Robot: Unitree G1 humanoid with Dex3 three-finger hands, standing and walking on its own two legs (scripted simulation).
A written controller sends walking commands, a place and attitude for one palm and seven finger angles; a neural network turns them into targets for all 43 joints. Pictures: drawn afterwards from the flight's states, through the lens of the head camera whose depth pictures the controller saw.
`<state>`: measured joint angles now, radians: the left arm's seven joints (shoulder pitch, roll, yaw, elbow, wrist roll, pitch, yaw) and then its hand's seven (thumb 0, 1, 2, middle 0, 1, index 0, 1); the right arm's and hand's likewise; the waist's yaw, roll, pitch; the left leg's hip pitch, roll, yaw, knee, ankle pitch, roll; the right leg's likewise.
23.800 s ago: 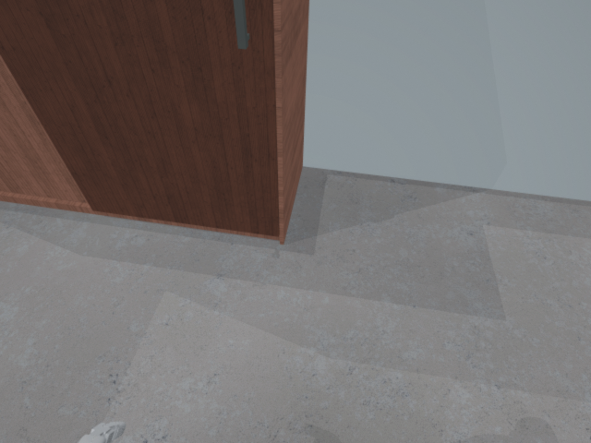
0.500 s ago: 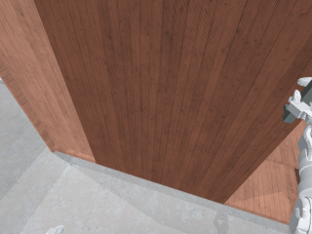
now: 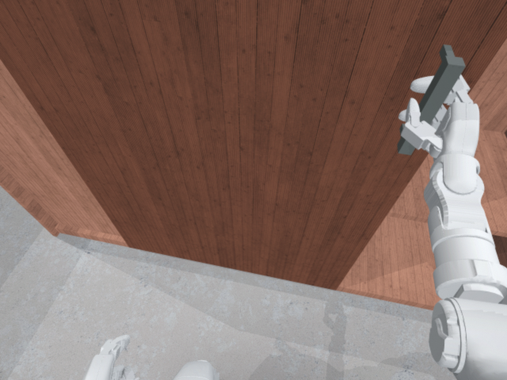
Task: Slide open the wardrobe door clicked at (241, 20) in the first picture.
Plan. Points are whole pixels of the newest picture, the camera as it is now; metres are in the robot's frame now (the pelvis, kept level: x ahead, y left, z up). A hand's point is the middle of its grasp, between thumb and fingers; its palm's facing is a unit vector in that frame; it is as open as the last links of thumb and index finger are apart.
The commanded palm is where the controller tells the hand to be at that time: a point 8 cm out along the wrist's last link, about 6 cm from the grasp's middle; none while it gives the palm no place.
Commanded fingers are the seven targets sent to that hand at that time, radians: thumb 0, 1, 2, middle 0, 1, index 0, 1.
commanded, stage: stop walking and hold the door there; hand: right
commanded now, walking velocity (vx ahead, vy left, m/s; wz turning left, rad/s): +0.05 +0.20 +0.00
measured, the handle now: (424, 103) +0.50 -0.22 +0.18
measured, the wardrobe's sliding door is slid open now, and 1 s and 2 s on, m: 0.48 0.48 0.48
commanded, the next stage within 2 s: loosen the grip on the handle in 0.62 s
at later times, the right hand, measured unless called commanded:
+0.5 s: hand (409, 125) +0.45 -0.19 +0.17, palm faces +0.24 +0.96 -0.12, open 5.6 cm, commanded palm +0.42 -0.23 +0.15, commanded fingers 0.00 -0.90 -0.90 0.45 1.40 0.45 1.40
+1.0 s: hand (417, 122) +0.45 -0.20 +0.18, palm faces +0.24 +0.97 -0.11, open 9.5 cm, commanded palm +0.41 -0.23 +0.18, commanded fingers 0.00 0.55 -0.20 0.38 1.32 0.38 1.32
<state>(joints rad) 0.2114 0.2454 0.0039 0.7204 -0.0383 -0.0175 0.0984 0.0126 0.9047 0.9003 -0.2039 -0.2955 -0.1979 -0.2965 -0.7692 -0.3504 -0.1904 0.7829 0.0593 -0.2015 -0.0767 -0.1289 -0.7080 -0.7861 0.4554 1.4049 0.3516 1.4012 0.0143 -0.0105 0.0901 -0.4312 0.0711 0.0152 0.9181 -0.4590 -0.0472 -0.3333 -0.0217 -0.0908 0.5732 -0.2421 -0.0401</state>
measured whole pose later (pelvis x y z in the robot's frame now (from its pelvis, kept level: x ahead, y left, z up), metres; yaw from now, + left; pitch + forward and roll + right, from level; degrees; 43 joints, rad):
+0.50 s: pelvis -0.02 +0.00 +0.00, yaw +1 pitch +0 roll +1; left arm 0.28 0.32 0.00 0.74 -0.04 -0.03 0.11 0.01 0.90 0.90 -0.21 -0.30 -0.20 -0.30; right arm -0.87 -0.40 -0.22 0.97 0.07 -0.18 -0.08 -0.08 -0.74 -0.77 0.45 1.40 0.33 1.40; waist 0.04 -0.02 0.08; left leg -0.25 -0.01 0.06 0.53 -0.28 0.01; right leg -0.36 -0.05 -0.10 0.55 -0.19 -0.03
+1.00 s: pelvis -0.02 +0.01 +0.00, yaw +2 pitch +4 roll +0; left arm 0.30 0.26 -0.01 0.70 -0.03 -0.13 0.04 0.01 0.90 0.90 -0.21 -0.30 -0.20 -0.30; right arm -0.86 -0.44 -0.33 1.00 -0.01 -0.17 -0.02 -0.01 -0.10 -0.51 0.45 1.40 0.41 1.36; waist 0.07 0.02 -0.03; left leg -0.34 0.00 0.05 0.57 -0.29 0.02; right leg -0.42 -0.04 -0.12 0.53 -0.18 -0.03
